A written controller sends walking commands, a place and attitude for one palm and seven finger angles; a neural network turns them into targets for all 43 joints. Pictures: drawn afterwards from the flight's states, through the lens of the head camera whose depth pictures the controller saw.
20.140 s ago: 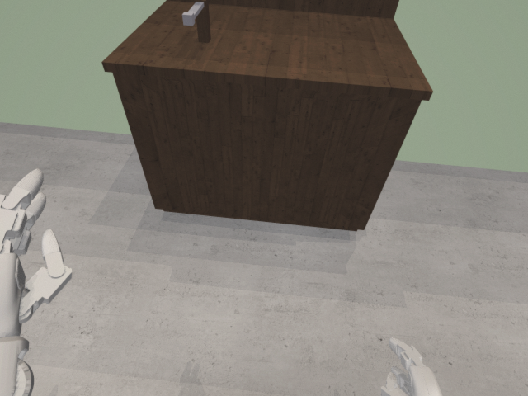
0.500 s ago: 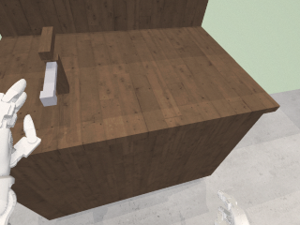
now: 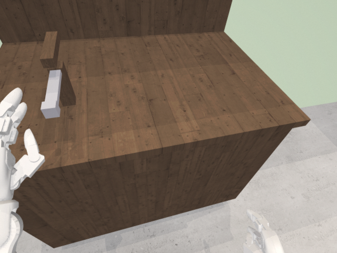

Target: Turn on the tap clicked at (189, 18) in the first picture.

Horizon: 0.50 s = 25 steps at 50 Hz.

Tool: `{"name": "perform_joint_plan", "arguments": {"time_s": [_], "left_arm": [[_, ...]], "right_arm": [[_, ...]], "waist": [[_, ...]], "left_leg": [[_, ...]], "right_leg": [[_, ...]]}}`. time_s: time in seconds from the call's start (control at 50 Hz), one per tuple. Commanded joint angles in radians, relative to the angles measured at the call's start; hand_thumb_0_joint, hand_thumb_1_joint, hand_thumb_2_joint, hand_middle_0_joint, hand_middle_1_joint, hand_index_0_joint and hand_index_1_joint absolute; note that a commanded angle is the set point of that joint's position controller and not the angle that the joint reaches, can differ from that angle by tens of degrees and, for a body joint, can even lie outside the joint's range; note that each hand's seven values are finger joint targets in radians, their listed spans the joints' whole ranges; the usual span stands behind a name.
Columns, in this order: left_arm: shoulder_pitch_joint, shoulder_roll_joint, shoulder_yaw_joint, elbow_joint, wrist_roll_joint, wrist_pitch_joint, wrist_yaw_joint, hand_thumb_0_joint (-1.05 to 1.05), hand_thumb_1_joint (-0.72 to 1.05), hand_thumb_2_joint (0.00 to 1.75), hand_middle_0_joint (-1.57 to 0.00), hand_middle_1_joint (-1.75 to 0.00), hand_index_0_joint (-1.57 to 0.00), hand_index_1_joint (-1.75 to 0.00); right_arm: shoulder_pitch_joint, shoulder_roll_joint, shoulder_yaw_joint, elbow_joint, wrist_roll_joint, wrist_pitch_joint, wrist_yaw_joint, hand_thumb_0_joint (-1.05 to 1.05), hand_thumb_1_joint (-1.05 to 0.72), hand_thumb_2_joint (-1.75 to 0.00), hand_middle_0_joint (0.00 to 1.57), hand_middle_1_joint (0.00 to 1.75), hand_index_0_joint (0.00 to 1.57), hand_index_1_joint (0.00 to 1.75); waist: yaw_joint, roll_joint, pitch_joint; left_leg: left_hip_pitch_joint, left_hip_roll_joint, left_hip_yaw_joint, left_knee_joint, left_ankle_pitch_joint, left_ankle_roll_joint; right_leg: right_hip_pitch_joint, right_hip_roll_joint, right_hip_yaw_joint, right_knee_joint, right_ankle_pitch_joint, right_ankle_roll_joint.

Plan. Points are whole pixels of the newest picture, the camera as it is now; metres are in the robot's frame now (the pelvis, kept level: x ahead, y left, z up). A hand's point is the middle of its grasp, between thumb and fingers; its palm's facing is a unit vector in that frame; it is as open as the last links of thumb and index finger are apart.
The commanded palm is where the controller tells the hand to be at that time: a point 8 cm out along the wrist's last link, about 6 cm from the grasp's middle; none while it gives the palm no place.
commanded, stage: come to a stop and stand still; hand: left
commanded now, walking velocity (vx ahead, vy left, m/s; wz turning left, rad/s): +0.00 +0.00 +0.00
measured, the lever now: (50, 109) +0.35 +0.31 +0.15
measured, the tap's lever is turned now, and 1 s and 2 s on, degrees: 0 0 0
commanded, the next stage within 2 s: look again from close up in 0.36 s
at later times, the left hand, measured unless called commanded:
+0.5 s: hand (40, 157) +0.23 +0.26 +0.16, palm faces +0.41 -0.85 -0.33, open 7.4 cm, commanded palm +0.17 +0.29 +0.18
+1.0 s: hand (17, 126) +0.25 +0.29 +0.21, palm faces +0.47 -0.84 -0.28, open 7.4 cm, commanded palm +0.17 +0.29 +0.18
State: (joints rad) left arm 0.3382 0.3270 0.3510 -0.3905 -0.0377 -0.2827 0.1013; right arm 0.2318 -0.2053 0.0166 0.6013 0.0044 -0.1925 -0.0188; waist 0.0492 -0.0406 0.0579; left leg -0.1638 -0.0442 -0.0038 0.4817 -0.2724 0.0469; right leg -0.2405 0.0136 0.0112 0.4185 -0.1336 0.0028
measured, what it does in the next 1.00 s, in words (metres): stands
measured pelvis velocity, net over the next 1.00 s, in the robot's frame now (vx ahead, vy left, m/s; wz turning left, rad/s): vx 0.00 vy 0.00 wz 0.03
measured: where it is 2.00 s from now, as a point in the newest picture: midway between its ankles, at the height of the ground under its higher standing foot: outside the picture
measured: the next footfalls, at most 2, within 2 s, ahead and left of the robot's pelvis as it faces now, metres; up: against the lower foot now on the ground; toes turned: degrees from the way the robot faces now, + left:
none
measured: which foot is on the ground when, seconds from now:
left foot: down 0.00-1.00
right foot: down 0.00-1.00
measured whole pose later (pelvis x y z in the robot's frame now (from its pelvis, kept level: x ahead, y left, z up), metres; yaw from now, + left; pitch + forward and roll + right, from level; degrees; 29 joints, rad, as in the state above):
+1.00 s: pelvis +0.00 +0.00 +0.00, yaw +1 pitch -3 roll +0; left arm 0.07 0.44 0.42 -0.25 -0.13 -0.04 0.00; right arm 0.22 -0.22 0.06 0.65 -0.02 -0.15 0.01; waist 0.07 -0.01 0.04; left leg -0.14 -0.06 -0.02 0.46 -0.26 0.03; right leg -0.22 0.00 0.01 0.44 -0.15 -0.01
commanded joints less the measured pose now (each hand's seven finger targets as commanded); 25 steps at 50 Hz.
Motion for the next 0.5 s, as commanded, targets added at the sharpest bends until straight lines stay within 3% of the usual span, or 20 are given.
{"name": "perform_joint_plan", "arguments": {"time_s": [0.0, 0.02, 0.04, 0.12, 0.14, 0.16, 0.24, 0.26, 0.32, 0.48], "left_arm": [[-0.064, 0.16, 0.073, -0.188, 0.007, -0.048, 0.009, 0.0, 0.9, 0.9, -0.2, -0.3, -0.2, -0.3], [-0.056, 0.166, 0.083, -0.183, 0.005, -0.046, 0.01, 0.0, 0.9, 0.9, -0.2, -0.3, -0.2, -0.3], [-0.052, 0.191, 0.105, -0.21, 0.004, -0.044, 0.011, 0.0, 0.9, 0.9, -0.2, -0.3, -0.2, -0.3], [-0.041, 0.182, 0.101, -0.237, 0.002, -0.039, 0.01, 0.0, 0.9, 0.9, -0.2, -0.3, -0.2, -0.3], [-0.042, 0.207, 0.122, -0.271, 0.001, -0.037, 0.012, 0.0, 0.9, 0.9, -0.2, -0.3, -0.2, -0.3], [-0.041, 0.185, 0.106, -0.265, 0.001, -0.038, 0.011, 0.0, 0.9, 0.9, -0.2, -0.3, -0.2, -0.3], [-0.031, 0.199, 0.115, -0.298, 0.002, -0.03, 0.015, 0.0, 0.9, 0.9, -0.2, -0.3, -0.2, -0.3], [-0.026, 0.172, 0.092, -0.281, 0.0, -0.027, 0.013, 0.0, 0.9, 0.9, -0.2, -0.3, -0.2, -0.3], [-0.019, 0.177, 0.097, -0.262, 0.003, -0.02, 0.016, 0.0, 0.9, 0.9, -0.2, -0.3, -0.2, -0.3], [-0.043, 0.171, 0.084, -0.282, 0.008, -0.011, 0.019, 0.0, 0.9, 0.9, -0.2, -0.3, -0.2, -0.3]], "right_arm": [[-0.088, -0.119, -0.048, -0.162, 0.007, -0.048, -0.006, 0.0, -0.9, -0.9, 0.2, 0.3, 0.2, 0.3], [-0.085, -0.119, -0.048, -0.164, 0.006, -0.044, -0.005, 0.0, -0.9, -0.9, 0.2, 0.3, 0.2, 0.3], [-0.101, -0.116, -0.047, -0.166, 0.008, -0.04, -0.005, 0.0, -0.9, -0.9, 0.2, 0.3, 0.2, 0.3], [-0.1, -0.117, -0.047, -0.183, 0.006, -0.025, -0.006, 0.0, -0.9, -0.9, 0.2, 0.3, 0.2, 0.3], [-0.117, -0.113, -0.044, -0.185, 0.007, -0.026, -0.007, 0.0, -0.9, -0.9, 0.2, 0.3, 0.2, 0.3], [-0.106, -0.115, -0.045, -0.183, 0.005, -0.023, -0.008, 0.0, -0.9, -0.9, 0.2, 0.3, 0.2, 0.3], [-0.114, -0.116, -0.048, -0.186, 0.008, -0.02, -0.007, 0.0, -0.9, -0.9, 0.2, 0.3, 0.2, 0.3], [-0.108, -0.115, -0.046, -0.185, 0.006, -0.016, -0.007, 0.0, -0.9, -0.9, 0.2, 0.3, 0.2, 0.3], [-0.101, -0.117, -0.051, -0.182, 0.007, -0.008, -0.007, 0.0, -0.9, -0.9, 0.2, 0.3, 0.2, 0.3], [-0.109, -0.118, -0.051, -0.183, 0.009, 0.003, -0.01, 0.0, -0.9, -0.9, 0.2, 0.3, 0.2, 0.3]], "waist": [[-0.015, 0.073, -0.107], [-0.014, 0.055, -0.109], [-0.015, 0.07, -0.113], [-0.016, 0.087, -0.128], [-0.015, 0.103, -0.133], [-0.019, 0.088, -0.143], [-0.018, 0.117, -0.153], [-0.019, 0.107, -0.149], [-0.017, 0.083, -0.143], [-0.018, 0.109, -0.123]], "left_leg": [[-0.126, 0.085, -0.056, -0.14, 0.077, -0.03], [-0.128, 0.086, -0.062, -0.14, 0.092, -0.032], [-0.106, 0.082, -0.054, -0.136, 0.12, -0.037], [-0.113, 0.088, -0.058, -0.138, 0.148, -0.038], [-0.092, 0.087, -0.053, -0.135, 0.168, -0.041], [-0.102, 0.09, -0.058, -0.135, 0.181, -0.042], [-0.07, 0.091, -0.055, -0.128, 0.241, -0.053], [-0.078, 0.096, -0.058, -0.131, 0.24, -0.055], [-0.088, 0.102, -0.058, -0.133, 0.206, -0.052], [-0.111, 0.102, -0.066, -0.161, 0.157, -0.055]], "right_leg": [[0.17, -0.055, 0.077, -0.043, 0.033, -0.024], [0.179, -0.055, 0.076, -0.043, 0.047, -0.024], [0.174, -0.05, 0.071, -0.044, 0.076, -0.024], [0.212, -0.054, 0.062, -0.031, 0.121, -0.023], [0.207, -0.05, 0.056, -0.03, 0.142, -0.022], [0.226, -0.052, 0.04, -0.02, 0.149, -0.021], [0.226, -0.046, 0.036, -0.009, 0.2, -0.021], [0.227, -0.051, 0.027, -0.007, 0.189, -0.019], [0.228, -0.053, 0.034, -0.015, 0.173, -0.017], [0.232, -0.045, 0.023, -0.012, 0.129, -0.015]]}}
